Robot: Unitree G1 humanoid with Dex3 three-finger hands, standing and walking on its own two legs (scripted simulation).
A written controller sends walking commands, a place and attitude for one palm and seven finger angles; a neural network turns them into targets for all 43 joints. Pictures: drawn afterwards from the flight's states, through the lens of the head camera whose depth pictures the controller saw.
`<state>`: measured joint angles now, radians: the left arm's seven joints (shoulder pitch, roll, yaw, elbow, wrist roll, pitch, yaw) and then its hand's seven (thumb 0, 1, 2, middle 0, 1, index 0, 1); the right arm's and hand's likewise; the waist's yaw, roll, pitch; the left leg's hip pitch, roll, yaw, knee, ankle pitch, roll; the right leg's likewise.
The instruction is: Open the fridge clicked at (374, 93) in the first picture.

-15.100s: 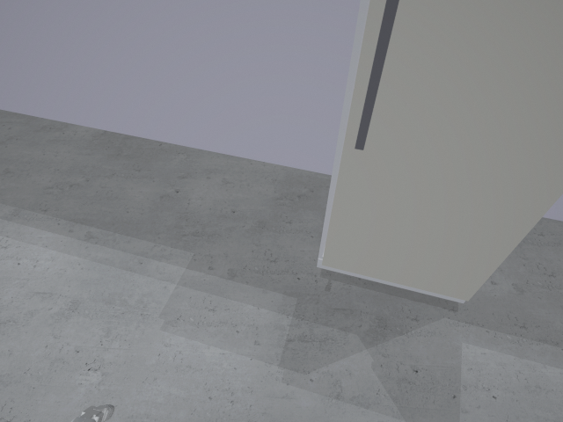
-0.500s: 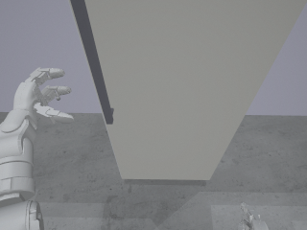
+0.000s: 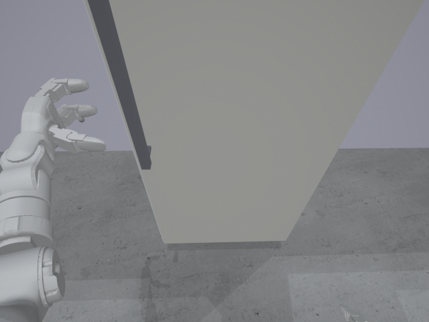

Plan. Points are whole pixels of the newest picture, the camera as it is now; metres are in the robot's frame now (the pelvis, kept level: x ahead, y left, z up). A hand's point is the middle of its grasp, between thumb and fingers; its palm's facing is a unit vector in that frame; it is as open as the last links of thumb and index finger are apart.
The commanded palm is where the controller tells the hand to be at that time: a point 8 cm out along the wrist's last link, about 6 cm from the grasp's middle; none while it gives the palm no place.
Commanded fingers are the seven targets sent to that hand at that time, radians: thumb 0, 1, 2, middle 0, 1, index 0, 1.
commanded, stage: move the hooked fingers beside the handle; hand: left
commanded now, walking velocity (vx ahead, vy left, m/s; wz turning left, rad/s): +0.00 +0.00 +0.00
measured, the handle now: (124, 73) +0.50 +0.18 +0.21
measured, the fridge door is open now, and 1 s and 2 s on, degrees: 0 0 0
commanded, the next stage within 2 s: feel for the door with the fingertips in 0.92 s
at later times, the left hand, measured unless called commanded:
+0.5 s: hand (87, 114) +0.44 +0.24 +0.16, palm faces +0.11 -0.99 -0.03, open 14.0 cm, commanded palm +0.41 +0.28 +0.16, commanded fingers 0.00 -0.50 0.30 -0.30 -1.20 -0.30 -1.20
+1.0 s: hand (89, 113) +0.44 +0.24 +0.16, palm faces +0.10 -0.99 -0.04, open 14.0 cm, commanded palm +0.42 +0.29 +0.16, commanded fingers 0.00 -0.50 0.30 -0.30 -1.20 -0.30 -1.20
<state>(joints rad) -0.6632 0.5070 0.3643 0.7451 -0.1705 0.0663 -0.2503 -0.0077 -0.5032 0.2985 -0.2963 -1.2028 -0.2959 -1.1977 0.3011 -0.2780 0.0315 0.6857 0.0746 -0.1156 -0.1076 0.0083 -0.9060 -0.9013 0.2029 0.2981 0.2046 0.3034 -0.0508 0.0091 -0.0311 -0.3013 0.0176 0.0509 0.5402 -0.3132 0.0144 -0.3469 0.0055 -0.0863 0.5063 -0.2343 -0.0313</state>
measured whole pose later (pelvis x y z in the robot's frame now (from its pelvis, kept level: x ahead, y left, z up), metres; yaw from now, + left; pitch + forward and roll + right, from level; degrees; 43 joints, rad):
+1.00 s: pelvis -0.01 +0.00 +0.00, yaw +0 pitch +6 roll -1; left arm -0.79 0.53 0.34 0.91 -0.16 -0.03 -0.26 -0.01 -0.50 0.30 -0.30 -1.20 -0.30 -1.20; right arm 0.31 -0.28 0.03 0.69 0.07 -0.10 -0.10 0.01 -0.91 -0.90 0.20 0.30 0.20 0.30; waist -0.06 0.01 -0.03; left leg -0.36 0.02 0.04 0.57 -0.31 0.01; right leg -0.40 0.00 -0.10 0.53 -0.24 -0.04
